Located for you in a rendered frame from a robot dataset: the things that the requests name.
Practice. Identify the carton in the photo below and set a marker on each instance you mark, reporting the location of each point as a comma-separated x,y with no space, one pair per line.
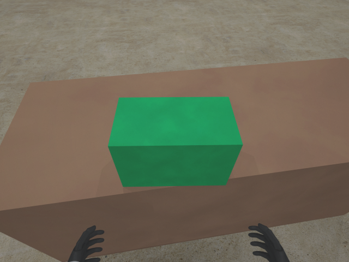
174,141

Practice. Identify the robot right hand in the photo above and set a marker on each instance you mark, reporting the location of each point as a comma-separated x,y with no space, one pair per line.
275,252

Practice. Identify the robot left hand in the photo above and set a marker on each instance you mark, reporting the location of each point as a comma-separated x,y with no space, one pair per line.
81,251

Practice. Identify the pedestal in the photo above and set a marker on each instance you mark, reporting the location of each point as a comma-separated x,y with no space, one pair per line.
58,178

